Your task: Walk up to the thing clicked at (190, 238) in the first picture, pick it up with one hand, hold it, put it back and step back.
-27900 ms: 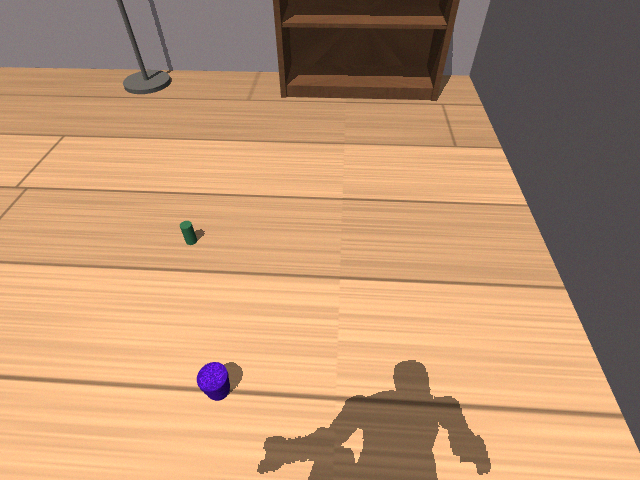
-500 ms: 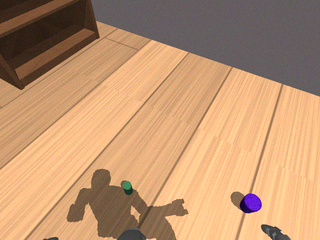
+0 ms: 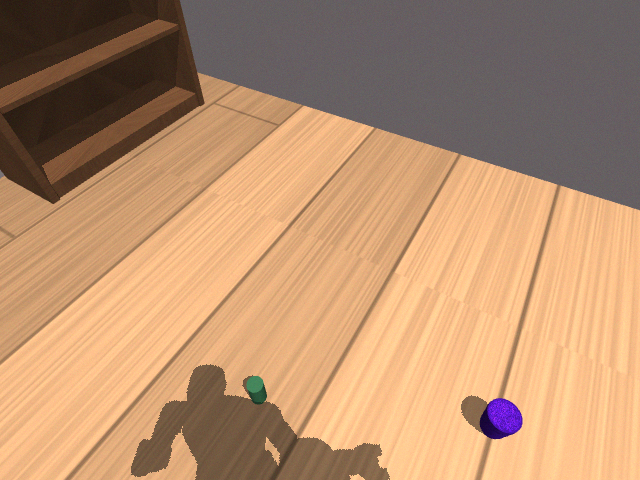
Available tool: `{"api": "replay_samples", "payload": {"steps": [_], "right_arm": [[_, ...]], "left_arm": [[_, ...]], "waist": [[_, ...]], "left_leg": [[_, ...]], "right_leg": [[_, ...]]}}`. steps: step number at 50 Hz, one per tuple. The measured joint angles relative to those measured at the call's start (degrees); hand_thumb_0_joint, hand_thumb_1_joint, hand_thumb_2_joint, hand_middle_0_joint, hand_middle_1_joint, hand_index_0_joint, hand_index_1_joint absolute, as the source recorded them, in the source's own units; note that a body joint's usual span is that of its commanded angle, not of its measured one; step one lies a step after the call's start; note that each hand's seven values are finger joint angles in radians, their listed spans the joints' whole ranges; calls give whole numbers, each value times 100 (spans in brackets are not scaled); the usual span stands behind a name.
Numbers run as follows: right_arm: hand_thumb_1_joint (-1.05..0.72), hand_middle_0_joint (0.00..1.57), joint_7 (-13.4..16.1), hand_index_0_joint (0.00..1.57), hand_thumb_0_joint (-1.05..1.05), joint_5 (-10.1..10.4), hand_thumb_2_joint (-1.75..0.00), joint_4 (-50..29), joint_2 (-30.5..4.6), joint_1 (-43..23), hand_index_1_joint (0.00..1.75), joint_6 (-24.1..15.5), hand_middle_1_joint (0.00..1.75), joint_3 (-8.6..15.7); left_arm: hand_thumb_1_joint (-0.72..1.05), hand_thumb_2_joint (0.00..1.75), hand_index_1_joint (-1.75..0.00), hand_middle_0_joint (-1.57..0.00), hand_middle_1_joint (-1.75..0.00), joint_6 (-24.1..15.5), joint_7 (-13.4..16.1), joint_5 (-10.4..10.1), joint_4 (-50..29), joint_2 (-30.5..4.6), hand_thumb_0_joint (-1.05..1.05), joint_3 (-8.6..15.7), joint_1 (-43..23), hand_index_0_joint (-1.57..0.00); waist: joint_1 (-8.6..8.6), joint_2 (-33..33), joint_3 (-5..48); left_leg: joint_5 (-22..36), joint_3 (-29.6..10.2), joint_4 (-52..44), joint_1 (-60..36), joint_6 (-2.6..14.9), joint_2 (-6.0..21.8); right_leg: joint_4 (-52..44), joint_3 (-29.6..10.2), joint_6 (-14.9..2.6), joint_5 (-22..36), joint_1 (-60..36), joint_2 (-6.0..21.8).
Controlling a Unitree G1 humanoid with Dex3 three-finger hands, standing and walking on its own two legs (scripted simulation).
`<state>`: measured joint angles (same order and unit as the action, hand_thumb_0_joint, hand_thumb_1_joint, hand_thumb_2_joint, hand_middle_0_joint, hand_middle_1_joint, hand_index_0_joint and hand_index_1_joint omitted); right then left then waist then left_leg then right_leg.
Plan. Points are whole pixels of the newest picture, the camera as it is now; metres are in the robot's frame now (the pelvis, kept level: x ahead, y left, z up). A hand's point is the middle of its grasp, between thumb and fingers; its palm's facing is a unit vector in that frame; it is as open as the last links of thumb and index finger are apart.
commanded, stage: walk up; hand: left
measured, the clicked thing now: (257, 390) +0.50 +0.21 -0.71
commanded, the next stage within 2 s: stand in 0.44 s
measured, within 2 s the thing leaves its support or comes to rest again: neither
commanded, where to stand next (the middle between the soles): +0.12 +0.00 m, yaw -2 degrees
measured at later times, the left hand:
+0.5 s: hand out of the picture +0.10 +0.26 -0.15, palm faces +0.01 -0.94 -0.35, open 7.4 cm
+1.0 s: hand out of the picture +0.08 +0.25 -0.14, palm faces -0.01 -0.94 -0.35, open 7.4 cm
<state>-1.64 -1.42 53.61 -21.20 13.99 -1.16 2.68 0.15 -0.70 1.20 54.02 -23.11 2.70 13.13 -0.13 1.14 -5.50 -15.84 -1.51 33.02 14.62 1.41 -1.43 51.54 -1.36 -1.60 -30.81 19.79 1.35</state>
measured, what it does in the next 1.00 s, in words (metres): steps on the spot: left foot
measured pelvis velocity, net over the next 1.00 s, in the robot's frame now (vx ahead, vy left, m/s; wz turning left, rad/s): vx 0.02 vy -0.01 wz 0.01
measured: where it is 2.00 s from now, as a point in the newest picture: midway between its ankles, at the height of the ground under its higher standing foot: outside the picture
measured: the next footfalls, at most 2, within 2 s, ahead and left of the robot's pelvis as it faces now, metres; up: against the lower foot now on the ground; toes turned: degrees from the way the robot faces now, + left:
left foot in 0.36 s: +0.06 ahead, +0.13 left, +0.00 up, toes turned +0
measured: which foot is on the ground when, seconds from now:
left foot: down 0.00-0.12, up 0.14-0.34, down 0.36-1.00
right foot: down 0.00-1.00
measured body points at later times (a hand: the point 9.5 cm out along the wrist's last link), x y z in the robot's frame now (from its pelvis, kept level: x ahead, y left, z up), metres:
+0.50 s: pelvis +0.01 +0.01 +0.00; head +0.02 +0.01 +0.45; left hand +0.10 +0.31 -0.12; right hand +0.09 -0.30 -0.12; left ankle +0.02 +0.13 -0.73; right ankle +0.05 -0.14 -0.73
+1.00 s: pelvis +0.02 -0.01 +0.02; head +0.02 -0.01 +0.47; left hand +0.08 +0.30 -0.11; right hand +0.13 -0.31 -0.11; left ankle +0.02 +0.13 -0.73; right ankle +0.05 -0.14 -0.73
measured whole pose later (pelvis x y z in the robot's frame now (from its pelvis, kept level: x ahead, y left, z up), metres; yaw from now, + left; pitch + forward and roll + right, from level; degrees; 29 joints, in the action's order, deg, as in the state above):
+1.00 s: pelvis +0.02 -0.01 +0.02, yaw +1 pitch -3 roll +0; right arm -1.0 -0.2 65.1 -20.3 3.1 -0.2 0.9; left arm -1.1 -0.6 0.8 66.2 -20.6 -0.4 6.4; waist -0.6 -0.4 -3.1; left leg -10.3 -1.3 18.9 5.8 -1.9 1.5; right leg 19.8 0.5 1.3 -8.7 8.2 1.8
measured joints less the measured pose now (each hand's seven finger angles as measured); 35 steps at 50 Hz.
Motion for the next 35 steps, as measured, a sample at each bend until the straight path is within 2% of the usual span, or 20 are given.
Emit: {"api": "replay_samples", "payload": {"steps": [3,5,6,7,10,13,17,19,20,22,27,35], "right_arm": [[-90,21,-1,20,1,-2,-90,-13,-22,75,30,28,30,-42],[-90,21,8,20,1,25,-90,-9,-64,66,30,123,30,-64],[-90,21,24,20,1,53,-90,2,-82,41,30,173,30,-75],[-90,21,45,20,1,89,-90,35,-106,-3,30,224,30,-73],[-90,21,87,20,1,119,-90,130,-148,-108,30,349,30,-47],[-90,21,73,20,1,134,-90,186,-215,-189,30,357,30,-16],[-90,21,38,20,0,107,-90,284,-218,-264,30,307,30,-15],[-90,21,56,20,0,69,-90,373,-164,-311,30,232,30,-17],[-90,21,71,20,0,42,-90,422,-111,-346,30,206,30,-29],[-90,21,61,20,0,62,-90,504,-41,-399,30,177,30,-92],[-90,21,56,20,0,82,-90,719,174,-599,30,101,30,-216],[-90,21,90,20,0,130,-90,928,214,-983,30,19,30,-204]], "left_arm": [[90,90,-30,-21,-30,-95,-35,-22,-8,-44,0,10,16,-20],[90,90,-30,-21,-30,-170,-12,-15,-4,-58,0,18,18,-20],[90,90,-30,-21,-30,-204,20,-1,9,-55,0,26,-2,-20],[90,90,-30,-21,-30,-228,59,27,46,-5,0,29,-48,-20],[90,90,-30,-21,-30,-233,85,44,109,145,0,-61,-187,-20],[90,90,-30,-21,-30,-251,93,51,96,280,0,-121,-320,-21],[90,90,-30,-21,-31,-233,61,60,69,286,0,-148,-468,-21],[90,90,-30,-21,-31,-172,50,9,100,237,0,-152,-556,-21],[90,90,-30,-21,-31,-134,55,-35,141,219,0,-149,-594,-21],[90,90,-30,-21,-30,-79,61,-101,260,217,0,-165,-633,-21],[90,90,-30,-21,-30,-58,-6,-97,651,176,0,-208,-654,-20],[90,90,-30,-21,-30,-83,-30,-83,1037,249,0,-295,-679,-20]], "waist": [[101,-68,85],[128,-127,127],[115,-163,123],[121,-262,99],[80,-379,116],[56,-453,99],[27,-394,96],[24,-248,66],[-5,-145,47],[-27,-113,75],[-25,0,153],[-67,9,190]], "left_leg": [[21,-52,-87,-54,-84,110],[-94,-82,108,16,-185,176],[-195,-95,285,72,-240,216],[-297,-197,468,126,-230,252],[-1034,-421,1167,356,-154,73],[-1134,-409,1461,458,-119,43],[-921,-159,761,204,-122,207],[-145,-54,148,-31,-190,155],[-63,12,84,-82,-209,99],[-106,41,58,-115,-205,133],[35,49,-384,-408,-220,201],[340,71,-1028,-775,-227,197]], "right_leg": [[-610,100,16,398,-6,12],[-1467,146,37,975,-252,-18],[-1736,154,84,1494,-344,-55],[-1741,209,121,1637,-373,-118],[-1686,247,119,1540,-381,-104],[-1776,271,152,1563,-422,-29],[-1706,285,227,1523,-361,82],[-1514,236,301,1423,-289,200],[-1490,167,323,1414,-286,256],[-1675,119,276,1479,-378,197],[-2329,126,374,1800,-757,134],[-2922,123,387,2078,-1097,142]]}}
